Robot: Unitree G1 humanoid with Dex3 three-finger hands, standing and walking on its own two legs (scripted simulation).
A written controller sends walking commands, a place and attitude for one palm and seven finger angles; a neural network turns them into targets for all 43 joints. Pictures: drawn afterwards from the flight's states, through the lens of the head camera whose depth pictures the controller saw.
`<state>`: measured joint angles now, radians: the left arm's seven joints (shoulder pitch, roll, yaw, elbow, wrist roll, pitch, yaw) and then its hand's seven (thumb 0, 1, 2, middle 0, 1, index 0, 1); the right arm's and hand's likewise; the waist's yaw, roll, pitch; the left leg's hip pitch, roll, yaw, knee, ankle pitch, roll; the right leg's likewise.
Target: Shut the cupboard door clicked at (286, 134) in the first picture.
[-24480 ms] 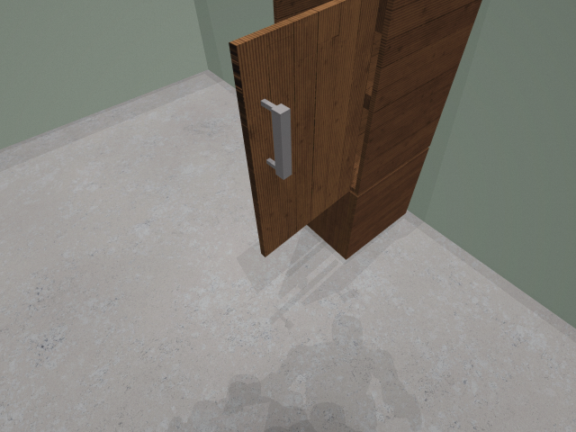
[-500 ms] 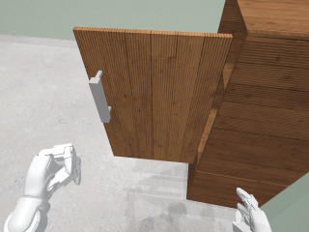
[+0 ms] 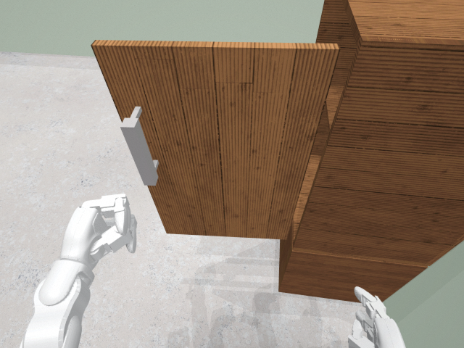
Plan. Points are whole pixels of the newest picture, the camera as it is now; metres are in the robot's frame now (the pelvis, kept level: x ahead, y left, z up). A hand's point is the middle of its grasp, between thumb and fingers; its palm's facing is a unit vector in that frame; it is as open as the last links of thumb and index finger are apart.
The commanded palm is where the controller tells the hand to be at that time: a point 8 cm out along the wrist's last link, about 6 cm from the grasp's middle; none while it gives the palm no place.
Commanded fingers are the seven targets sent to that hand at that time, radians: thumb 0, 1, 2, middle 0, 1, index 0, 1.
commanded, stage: bring the fist close to the handle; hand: left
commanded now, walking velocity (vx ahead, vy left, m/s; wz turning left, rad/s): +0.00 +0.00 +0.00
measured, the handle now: (144, 147) +0.46 +0.19 +0.09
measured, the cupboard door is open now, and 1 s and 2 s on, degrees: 94 94 79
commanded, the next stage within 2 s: push the door shut along its arc in 0.98 s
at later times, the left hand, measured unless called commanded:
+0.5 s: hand (141, 188) +0.36 +0.17 +0.09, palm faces -0.01 -1.00 -0.05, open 3.1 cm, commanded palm +0.34 +0.22 +0.09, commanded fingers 0.00 0.90 0.90 -1.30 -1.50 -1.30 -1.50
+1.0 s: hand (143, 189) +0.36 +0.17 +0.10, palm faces -0.01 -1.00 -0.04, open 3.1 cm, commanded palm +0.34 +0.22 +0.09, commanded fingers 0.00 0.90 0.90 -1.30 -1.50 -1.30 -1.50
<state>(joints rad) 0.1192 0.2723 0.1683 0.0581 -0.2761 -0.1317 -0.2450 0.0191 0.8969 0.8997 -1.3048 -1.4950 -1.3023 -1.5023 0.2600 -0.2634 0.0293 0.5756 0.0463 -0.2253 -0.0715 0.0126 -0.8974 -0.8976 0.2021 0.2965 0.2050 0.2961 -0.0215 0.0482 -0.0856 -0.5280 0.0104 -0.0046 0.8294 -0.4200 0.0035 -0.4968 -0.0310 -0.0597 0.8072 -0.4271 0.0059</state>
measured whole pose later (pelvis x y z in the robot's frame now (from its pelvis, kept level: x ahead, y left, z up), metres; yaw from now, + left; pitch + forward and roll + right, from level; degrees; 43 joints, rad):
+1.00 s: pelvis +0.00 +0.00 +0.01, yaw -1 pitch +7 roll +0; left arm -0.22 0.26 0.20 0.41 -0.23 -0.23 -0.18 0.02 0.90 0.90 -1.30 -1.50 -1.30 -1.50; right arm 0.27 -0.26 0.00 0.61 0.05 -0.09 -0.05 0.01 -0.90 -0.90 0.20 0.30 0.20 0.30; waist -0.03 0.04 -0.07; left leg -0.51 0.02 0.01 0.78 -0.40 0.00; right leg -0.49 -0.02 -0.04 0.76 -0.40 0.00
